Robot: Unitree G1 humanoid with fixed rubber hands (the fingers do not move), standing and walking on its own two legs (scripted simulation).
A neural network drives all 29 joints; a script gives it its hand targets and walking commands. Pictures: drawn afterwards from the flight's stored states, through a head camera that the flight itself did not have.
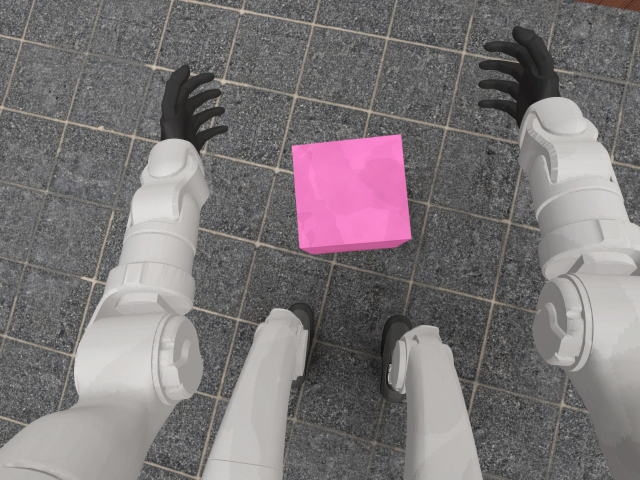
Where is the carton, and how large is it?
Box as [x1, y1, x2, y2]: [292, 134, 410, 254]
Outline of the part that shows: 400,134 292,146 300,248 312,254 395,247 410,238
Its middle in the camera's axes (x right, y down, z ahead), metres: +0.07 -0.09 +0.86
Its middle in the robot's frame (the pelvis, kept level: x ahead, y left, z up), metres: +0.48 +0.03 -0.51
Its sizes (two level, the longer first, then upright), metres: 0.210 0.200 0.250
